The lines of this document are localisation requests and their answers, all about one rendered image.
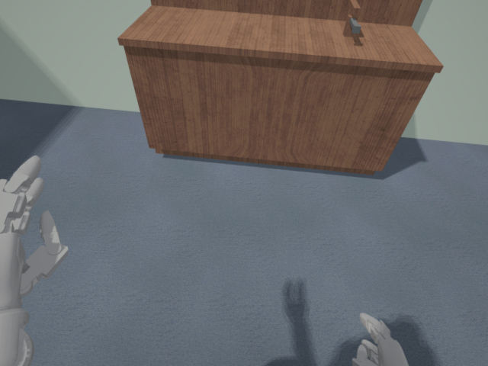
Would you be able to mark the left robot forearm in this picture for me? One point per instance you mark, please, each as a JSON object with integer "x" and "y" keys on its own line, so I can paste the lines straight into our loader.
{"x": 16, "y": 346}

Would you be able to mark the tap lever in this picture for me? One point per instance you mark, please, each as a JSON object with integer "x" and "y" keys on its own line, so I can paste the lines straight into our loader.
{"x": 355, "y": 26}

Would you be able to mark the right robot hand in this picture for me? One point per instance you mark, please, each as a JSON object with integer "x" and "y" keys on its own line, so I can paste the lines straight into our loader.
{"x": 388, "y": 352}

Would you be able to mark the counter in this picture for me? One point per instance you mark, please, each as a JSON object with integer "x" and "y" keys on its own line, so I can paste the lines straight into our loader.
{"x": 279, "y": 82}

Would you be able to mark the left robot hand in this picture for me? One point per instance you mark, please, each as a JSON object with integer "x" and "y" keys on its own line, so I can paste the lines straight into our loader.
{"x": 17, "y": 197}

